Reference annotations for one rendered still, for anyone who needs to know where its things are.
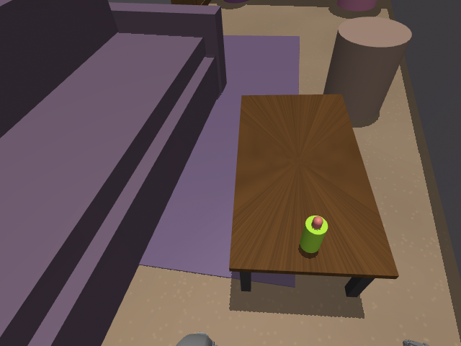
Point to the bottle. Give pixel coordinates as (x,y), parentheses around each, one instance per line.
(313,233)

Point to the coffee table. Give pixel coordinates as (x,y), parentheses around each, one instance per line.
(298,157)

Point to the sofa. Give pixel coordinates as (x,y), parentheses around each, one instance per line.
(101,105)

